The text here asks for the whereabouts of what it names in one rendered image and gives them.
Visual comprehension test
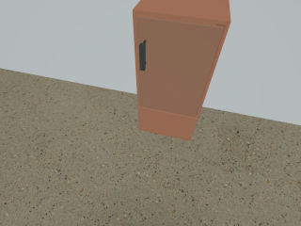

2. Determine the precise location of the handle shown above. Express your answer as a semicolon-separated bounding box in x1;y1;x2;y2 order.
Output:
139;40;147;71

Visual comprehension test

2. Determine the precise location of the cupboard door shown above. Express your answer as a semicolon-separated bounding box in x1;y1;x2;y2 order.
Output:
135;16;224;118

